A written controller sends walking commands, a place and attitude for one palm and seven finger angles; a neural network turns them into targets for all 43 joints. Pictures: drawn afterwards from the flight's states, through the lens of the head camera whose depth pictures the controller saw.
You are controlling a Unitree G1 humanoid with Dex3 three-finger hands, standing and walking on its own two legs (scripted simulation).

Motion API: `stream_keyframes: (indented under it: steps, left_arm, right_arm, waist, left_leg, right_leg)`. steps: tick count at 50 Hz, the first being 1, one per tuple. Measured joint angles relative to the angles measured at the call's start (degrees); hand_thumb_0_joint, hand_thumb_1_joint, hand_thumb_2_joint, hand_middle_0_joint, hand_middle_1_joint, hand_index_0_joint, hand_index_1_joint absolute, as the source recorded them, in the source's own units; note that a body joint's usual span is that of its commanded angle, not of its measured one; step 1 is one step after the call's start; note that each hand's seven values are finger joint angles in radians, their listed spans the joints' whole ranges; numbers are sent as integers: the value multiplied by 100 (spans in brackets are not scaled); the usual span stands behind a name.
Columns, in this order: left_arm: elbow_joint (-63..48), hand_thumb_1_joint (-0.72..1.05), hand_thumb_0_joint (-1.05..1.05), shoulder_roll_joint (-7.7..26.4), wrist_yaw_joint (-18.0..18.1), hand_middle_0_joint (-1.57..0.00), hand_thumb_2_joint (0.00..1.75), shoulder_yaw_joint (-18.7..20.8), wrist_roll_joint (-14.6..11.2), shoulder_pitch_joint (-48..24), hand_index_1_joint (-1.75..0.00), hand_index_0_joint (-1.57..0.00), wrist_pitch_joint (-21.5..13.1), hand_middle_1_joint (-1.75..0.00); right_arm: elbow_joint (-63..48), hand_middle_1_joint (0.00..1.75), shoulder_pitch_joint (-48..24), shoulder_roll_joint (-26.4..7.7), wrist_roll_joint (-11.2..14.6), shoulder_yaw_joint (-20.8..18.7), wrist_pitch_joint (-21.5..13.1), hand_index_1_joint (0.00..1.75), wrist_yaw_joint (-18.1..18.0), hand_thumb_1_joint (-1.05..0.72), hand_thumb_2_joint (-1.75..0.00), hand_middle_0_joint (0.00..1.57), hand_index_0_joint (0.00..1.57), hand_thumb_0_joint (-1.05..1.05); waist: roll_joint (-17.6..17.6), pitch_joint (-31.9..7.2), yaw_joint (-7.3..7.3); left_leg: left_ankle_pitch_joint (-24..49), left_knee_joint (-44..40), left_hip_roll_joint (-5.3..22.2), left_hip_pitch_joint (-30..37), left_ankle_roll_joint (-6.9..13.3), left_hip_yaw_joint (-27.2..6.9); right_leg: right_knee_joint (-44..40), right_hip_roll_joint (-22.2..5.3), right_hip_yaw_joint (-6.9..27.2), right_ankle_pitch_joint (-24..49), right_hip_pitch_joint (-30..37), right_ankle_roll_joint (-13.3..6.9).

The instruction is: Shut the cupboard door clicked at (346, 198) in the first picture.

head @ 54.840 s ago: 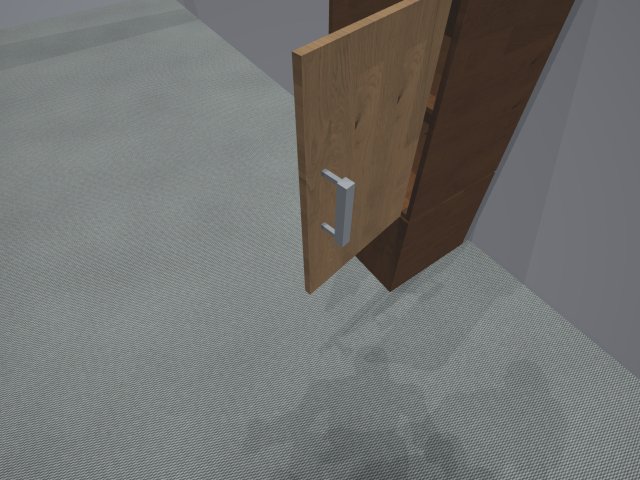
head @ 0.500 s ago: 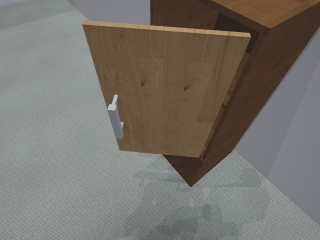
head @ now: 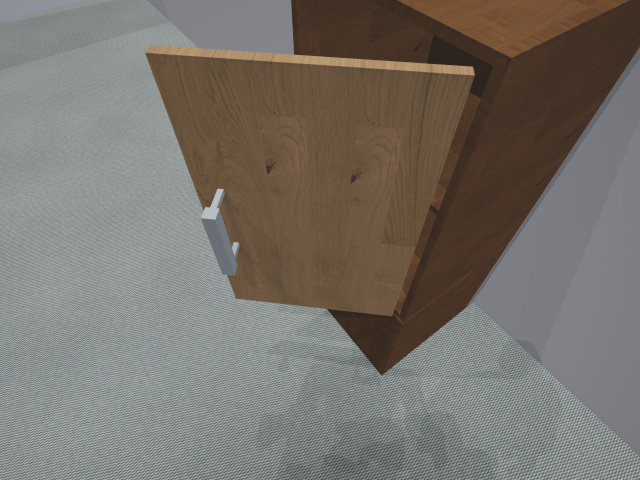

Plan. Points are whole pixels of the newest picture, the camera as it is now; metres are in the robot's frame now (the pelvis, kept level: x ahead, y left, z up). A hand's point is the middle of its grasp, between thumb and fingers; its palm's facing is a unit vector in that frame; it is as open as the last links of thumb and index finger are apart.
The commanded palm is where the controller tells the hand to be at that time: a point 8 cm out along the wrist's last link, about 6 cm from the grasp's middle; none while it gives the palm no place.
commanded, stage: come to a stop and stand still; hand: left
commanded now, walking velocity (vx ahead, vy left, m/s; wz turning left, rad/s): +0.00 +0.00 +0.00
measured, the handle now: (224, 234) +0.48 +0.21 -0.05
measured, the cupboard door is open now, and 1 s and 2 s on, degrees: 47 47 47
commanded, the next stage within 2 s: look again from close up in 0.52 s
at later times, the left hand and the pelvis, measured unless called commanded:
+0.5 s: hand out of the picture +0.01 +0.22 -0.18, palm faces +0.01 -0.98 -0.18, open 7.3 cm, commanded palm none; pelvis -0.01 +0.04 +0.00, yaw -2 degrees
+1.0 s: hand out of the picture +0.00 +0.23 -0.17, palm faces -0.02 -0.97 -0.23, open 7.3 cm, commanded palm none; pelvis -0.02 +0.05 +0.00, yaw -2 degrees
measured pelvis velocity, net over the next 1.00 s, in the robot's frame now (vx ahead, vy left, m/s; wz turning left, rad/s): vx -0.02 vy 0.05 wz -0.04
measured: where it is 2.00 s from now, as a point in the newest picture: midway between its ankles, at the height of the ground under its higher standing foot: outside the picture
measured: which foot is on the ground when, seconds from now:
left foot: up 0.00-0.06, down 0.08-1.00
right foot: down 0.00-1.00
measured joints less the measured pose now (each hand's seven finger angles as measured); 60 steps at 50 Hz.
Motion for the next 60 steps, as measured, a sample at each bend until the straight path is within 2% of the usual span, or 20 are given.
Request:
stream_keyframes:
  steps: [4, 8, 10, 12, 13, 15, 18, 27, 31, 35, 38, 47, 60]
  left_arm:
    - [86, 91, 1, 100, -1, -21, 90, 38, -45, 58, -30, -21, 96, -30]
    - [259, 91, 1, 278, 0, -21, 90, 76, -73, 110, -30, -20, 272, -30]
    - [329, 91, 1, 311, -24, -20, 90, 65, -70, 138, -30, -20, 296, -30]
    - [371, 91, 1, 309, -44, -20, 90, 39, -82, 166, -30, -20, 259, -30]
    - [388, 91, 1, 303, -49, -20, 90, 21, -87, 191, -30, -20, 216, -30]
    - [475, 91, 1, 203, -42, -20, 90, -21, -88, 209, -30, -20, 135, -30]
    - [567, 91, 1, 81, -53, -20, 90, -109, -103, 258, -30, -20, 73, -30]
    - [724, 92, 1, 5, -23, -20, 90, -174, -111, 242, -30, -20, 36, -30]
    - [773, 93, 1, 21, -27, -20, 90, -181, -122, 255, -30, -20, 24, -30]
    - [698, 92, 1, -20, 52, -20, 90, -310, -105, 304, -30, -20, -151, -30]
    - [660, 92, 1, -37, 16, -20, 90, -353, -112, 339, -30, -20, -154, -30]
    - [599, 91, 1, -16, 5, -20, 90, -354, -117, 386, -30, -20, -101, -30]
    - [581, 91, 1, 48, -19, -20, 90, -335, -114, 276, -30, -20, -123, -30]
  right_arm:
    - [-85, 30, -3, 50, -4, 58, -163, 30, 3, -91, -90, 20, 20, 0]
    - [-11, 30, 14, 301, -87, 165, -205, 30, -38, -91, -90, 20, 20, 0]
    - [7, 30, 39, 396, -97, 222, -237, 30, -72, -91, -90, 20, 20, 0]
    - [31, 30, 46, 431, -77, 231, -268, 30, -129, -92, -90, 20, 20, 0]
    - [45, 30, 48, 430, -58, 241, -281, 30, -134, -93, -90, 20, 20, 0]
    - [105, 30, 1, 371, -16, 218, -293, 30, -140, -93, -90, 20, 20, 0]
    - [152, 30, 12, 292, 2, 203, -318, 30, -126, -94, -90, 20, 20, 0]
    - [518, 30, 306, 335, -14, 298, -368, 30, -86, -93, -90, 20, 20, 0]
    - [649, 30, 475, 403, -15, 324, -373, 30, -94, -92, -90, 20, 20, 0]
    - [461, 30, 596, 355, -35, 334, -434, 30, -43, -92, -90, 20, 20, 0]
    - [336, 30, 679, 319, -44, 341, -487, 30, -45, -91, -90, 20, 20, 0]
    - [293, 30, 625, 288, -55, 372, -496, 30, -52, -93, -90, 20, 20, 1]
    - [406, 30, 325, 172, -37, 349, -551, 30, -43, -92, -90, 20, 20, 0]
  waist:
    - [-11, -34, -19]
    - [-248, -87, 31]
    - [-251, -118, 33]
    - [-234, -129, 34]
    - [-238, -140, 40]
    - [-71, -124, 37]
    - [102, -159, -52]
    - [-23, -222, -119]
    - [-81, -200, -143]
    - [41, -117, -205]
    - [157, -120, -234]
    - [294, -234, -179]
    - [145, -170, -133]
  left_leg:
    - [1029, -1577, 135, 561, 104, 16]
    - [902, -1548, 10, 667, 317, 153]
    - [953, -1663, -8, 747, 353, 191]
    - [992, -1719, -52, 788, 371, 230]
    - [985, -1706, -89, 787, 374, 264]
    - [954, -1670, -37, 802, 374, 295]
    - [1051, -1850, -13, 892, 392, 301]
    - [1251, -2224, -20, 1102, 404, 346]
    - [1284, -2285, -10, 1135, 399, 344]
    - [1080, -1786, 32, 782, 416, 318]
    - [995, -1604, -16, 684, 462, 307]
    - [986, -1639, -118, 784, 509, 376]
    - [1121, -1909, -61, 918, 420, 384]
  right_leg:
    - [341, -16, -41, -131, -167, 168]
    - [862, -13, 128, -841, -225, 98]
    - [956, 53, 120, -823, -156, 54]
    - [683, 97, 121, -508, 33, 29]
    - [420, 93, 157, -252, 164, 24]
    - [160, 149, 187, -283, 308, 68]
    - [-76, 177, 191, -152, 418, 107]
    - [-426, 183, 233, 56, 600, 117]
    - [-512, 194, 229, 102, 645, 112]
    - [-231, 218, 200, 17, 400, 126]
    - [-9, 167, 192, -105, 294, 144]
    - [196, 69, 270, -227, 267, 186]
    - [50, 135, 277, -153, 334, 113]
